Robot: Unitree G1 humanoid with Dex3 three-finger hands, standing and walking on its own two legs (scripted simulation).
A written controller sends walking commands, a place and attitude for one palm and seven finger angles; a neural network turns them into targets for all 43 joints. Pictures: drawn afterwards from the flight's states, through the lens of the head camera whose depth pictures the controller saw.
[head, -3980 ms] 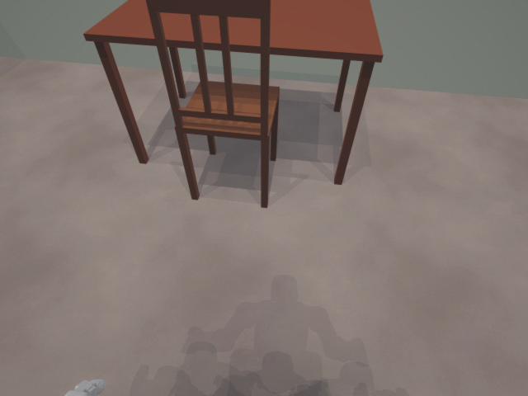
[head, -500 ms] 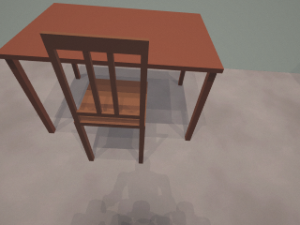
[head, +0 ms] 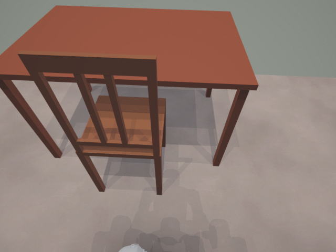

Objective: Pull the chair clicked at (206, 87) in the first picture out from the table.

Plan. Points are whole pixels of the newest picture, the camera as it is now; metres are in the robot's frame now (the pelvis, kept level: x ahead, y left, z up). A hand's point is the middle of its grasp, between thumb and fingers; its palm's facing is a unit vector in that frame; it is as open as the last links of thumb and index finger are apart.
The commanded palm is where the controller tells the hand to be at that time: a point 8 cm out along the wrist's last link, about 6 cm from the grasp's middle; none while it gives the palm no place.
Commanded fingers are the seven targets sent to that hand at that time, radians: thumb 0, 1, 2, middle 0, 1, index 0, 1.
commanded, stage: take the last steps up to it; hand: left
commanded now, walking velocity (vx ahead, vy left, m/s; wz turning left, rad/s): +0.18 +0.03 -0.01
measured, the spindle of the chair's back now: (93, 112) +0.57 +0.31 -0.06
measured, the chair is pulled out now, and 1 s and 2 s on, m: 0.00 0.00 0.00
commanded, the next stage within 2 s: come to a stop and stand still in 0.08 s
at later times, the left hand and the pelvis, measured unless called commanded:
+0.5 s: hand out of the picture +0.14 +0.19 -0.18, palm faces +0.01 -0.97 -0.24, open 7.3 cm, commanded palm none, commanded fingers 0.00 0.90 0.90 -0.20 -0.30 -0.20 -0.30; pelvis +0.10 +0.00 -0.01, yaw -2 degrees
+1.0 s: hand out of the picture +0.10 +0.25 -0.17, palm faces +0.02 -0.96 -0.26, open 7.4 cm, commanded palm none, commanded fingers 0.00 0.90 0.90 -0.20 -0.30 -0.20 -0.30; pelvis +0.04 +0.05 -0.01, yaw -1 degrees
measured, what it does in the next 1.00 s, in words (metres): steps on the spot: left foot, then right foot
